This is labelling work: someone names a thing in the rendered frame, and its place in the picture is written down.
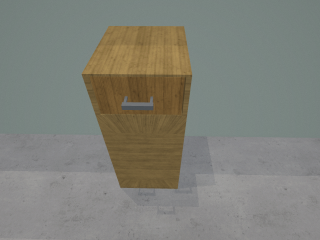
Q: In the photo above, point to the cabinet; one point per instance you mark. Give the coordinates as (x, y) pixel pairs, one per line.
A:
(145, 149)

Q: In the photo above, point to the drawer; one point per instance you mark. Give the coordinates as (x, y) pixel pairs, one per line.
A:
(167, 93)

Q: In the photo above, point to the handle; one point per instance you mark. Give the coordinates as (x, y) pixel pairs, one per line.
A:
(137, 105)

